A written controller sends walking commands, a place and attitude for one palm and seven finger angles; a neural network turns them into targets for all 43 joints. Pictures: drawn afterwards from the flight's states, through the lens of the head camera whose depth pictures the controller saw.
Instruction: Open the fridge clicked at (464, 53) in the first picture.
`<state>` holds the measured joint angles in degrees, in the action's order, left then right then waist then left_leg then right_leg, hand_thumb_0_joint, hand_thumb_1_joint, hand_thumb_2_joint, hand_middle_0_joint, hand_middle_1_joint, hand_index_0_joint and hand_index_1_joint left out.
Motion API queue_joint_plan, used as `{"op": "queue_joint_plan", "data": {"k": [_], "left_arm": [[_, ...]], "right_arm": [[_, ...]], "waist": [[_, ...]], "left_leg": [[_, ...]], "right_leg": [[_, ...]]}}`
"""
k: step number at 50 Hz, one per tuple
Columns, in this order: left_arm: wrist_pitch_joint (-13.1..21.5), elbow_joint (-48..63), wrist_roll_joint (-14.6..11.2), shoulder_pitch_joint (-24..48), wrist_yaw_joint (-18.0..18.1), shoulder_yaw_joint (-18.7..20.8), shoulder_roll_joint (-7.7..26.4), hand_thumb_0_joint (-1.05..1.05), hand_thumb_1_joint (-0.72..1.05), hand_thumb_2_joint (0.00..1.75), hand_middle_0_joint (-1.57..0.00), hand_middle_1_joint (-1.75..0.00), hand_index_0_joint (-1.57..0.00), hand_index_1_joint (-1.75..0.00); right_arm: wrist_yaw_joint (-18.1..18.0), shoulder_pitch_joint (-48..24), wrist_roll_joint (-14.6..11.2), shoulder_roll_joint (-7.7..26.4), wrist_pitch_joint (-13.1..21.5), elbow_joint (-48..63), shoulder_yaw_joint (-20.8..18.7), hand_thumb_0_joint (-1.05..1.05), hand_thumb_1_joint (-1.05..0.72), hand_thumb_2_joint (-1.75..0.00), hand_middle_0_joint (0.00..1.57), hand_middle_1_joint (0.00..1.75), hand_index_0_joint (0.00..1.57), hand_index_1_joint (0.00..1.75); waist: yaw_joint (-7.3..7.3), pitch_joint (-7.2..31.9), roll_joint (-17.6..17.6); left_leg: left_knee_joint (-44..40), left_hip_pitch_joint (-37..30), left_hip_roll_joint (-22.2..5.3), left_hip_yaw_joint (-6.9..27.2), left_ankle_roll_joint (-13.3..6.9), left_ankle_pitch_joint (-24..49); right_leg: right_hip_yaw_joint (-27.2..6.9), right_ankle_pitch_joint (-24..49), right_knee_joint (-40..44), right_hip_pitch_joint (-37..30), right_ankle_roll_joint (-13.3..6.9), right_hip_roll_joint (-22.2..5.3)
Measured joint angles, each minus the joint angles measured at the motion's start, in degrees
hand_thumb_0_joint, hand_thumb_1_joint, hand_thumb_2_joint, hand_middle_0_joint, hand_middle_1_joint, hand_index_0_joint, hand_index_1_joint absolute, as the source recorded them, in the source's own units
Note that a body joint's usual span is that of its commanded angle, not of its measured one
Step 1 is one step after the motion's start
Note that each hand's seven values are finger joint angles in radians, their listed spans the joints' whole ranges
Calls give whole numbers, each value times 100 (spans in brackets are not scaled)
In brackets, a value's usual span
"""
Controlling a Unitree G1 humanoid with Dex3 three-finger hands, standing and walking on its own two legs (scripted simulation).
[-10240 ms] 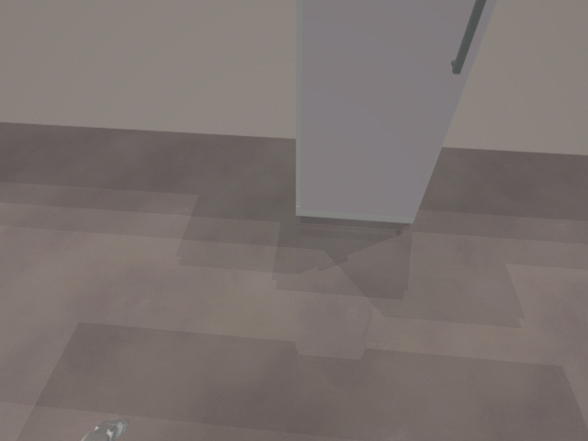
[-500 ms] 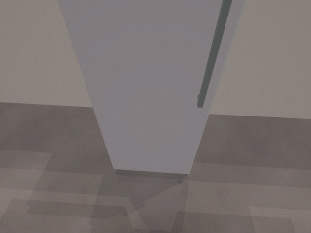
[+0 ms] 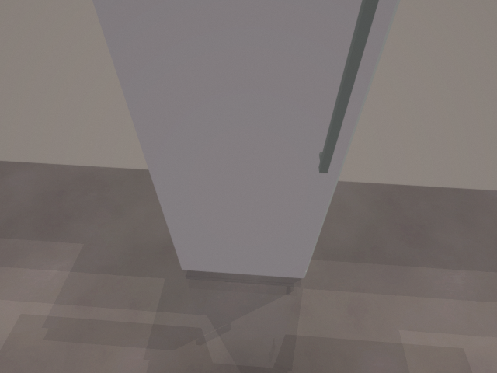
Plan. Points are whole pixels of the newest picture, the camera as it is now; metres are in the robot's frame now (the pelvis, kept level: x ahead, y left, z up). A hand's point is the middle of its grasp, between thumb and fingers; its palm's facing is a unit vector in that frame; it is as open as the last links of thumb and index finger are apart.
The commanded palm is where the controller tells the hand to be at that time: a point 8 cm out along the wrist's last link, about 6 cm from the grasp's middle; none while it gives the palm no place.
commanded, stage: look again from close up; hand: right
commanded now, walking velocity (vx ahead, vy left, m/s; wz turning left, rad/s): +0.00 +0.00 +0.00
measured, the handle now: (340, 96) +0.57 -0.14 +0.17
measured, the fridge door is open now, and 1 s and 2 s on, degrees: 0 0 0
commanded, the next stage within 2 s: shuffle to correct the standing spot in 1.46 s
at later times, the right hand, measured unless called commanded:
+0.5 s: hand out of the picture +0.03 -0.19 -0.17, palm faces +0.00 +0.97 -0.24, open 7.3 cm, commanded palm none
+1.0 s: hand out of the picture +0.03 -0.19 -0.17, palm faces +0.00 +0.97 -0.25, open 7.3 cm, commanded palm none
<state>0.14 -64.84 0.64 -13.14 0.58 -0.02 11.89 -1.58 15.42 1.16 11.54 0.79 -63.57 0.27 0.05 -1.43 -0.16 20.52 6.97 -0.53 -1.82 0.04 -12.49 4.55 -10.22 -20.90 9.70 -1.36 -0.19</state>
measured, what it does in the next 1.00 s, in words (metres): stands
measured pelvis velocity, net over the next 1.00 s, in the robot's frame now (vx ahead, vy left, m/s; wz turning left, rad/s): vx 0.01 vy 0.01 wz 0.00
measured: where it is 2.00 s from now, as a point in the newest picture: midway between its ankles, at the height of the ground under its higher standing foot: outside the picture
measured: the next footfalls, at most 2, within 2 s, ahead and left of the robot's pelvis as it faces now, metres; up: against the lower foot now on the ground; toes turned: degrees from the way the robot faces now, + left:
none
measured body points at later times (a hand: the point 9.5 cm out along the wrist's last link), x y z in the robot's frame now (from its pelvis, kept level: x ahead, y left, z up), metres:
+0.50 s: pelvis +0.01 +0.01 +0.00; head +0.01 +0.01 +0.45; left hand +0.04 +0.26 -0.15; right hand +0.03 -0.24 -0.15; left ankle -0.02 +0.12 -0.75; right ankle +0.01 -0.10 -0.75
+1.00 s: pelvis +0.01 +0.01 +0.00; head +0.02 +0.01 +0.45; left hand +0.04 +0.27 -0.15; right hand +0.03 -0.24 -0.15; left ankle -0.02 +0.12 -0.75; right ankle +0.01 -0.10 -0.75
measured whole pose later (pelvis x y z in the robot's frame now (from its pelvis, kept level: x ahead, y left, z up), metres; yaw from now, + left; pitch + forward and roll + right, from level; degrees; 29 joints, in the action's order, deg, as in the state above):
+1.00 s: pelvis +0.01 +0.01 +0.00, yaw +0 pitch -1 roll +0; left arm 0.3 -65.1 0.8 -11.8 0.8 -0.3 13.7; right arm -1.1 14.2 1.1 13.0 1.1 -63.9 0.0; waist 0.1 -1.1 0.1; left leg 19.0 5.4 0.6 -1.9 -1.1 -12.6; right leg 4.3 -10.4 -19.7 8.2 -0.2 -1.2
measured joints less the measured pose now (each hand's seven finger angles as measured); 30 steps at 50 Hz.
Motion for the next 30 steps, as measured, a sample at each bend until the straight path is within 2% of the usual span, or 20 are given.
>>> {"op": "queue_joint_plan", "data": {"k": [30], "left_arm": [[26, -8, 7, 94, 16, -22, 101, 1, 91, 90, -20, -30, -20, -30]], "right_arm": [[24, -107, -4, 91, 12, -17, -20, 0, -91, -90, 21, 30, 20, 30]], "waist": [[8, 44, 33]], "left_leg": [[-98, -132, 48, -9, -54, -27]], "right_leg": [[-15, -20, 101, -135, 63, -41]]}}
